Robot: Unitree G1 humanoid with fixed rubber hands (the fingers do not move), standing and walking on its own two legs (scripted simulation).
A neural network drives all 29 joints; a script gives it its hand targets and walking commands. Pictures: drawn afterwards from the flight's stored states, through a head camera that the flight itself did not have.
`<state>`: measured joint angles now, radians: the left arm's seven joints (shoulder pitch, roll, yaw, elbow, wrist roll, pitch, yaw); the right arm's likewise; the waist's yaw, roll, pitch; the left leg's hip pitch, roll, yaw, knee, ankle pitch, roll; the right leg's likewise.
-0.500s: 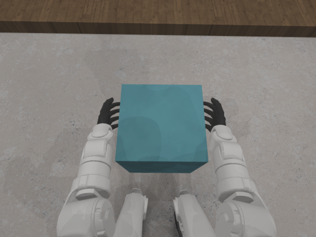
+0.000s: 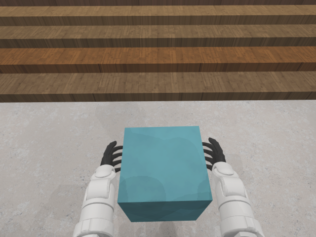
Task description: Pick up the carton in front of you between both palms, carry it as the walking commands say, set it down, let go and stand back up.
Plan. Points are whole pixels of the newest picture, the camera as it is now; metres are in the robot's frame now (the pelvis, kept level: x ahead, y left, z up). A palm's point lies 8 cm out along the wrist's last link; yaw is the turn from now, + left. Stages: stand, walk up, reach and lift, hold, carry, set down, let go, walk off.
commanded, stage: reach and lift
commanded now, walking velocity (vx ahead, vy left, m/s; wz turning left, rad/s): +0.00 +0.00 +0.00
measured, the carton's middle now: (162, 177) +0.30 +0.00 -0.08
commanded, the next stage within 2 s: hold in 1.12 s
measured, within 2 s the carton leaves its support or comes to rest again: neither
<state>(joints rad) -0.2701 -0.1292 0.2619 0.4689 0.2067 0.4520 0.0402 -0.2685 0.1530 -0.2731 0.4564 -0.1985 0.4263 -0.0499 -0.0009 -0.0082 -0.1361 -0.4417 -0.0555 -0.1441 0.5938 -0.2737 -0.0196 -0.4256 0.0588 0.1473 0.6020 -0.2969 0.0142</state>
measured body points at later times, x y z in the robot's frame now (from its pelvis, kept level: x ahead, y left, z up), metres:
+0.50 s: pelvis -0.02 +0.00 +0.01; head -0.04 +0.01 +0.46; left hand +0.30 +0.15 +0.03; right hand +0.30 -0.15 +0.03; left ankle +0.01 +0.13 -0.73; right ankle +0.00 -0.13 -0.73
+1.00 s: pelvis +0.00 +0.00 +0.02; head -0.03 +0.00 +0.47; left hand +0.30 +0.15 +0.04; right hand +0.30 -0.15 +0.04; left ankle +0.01 +0.13 -0.73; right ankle +0.00 -0.13 -0.73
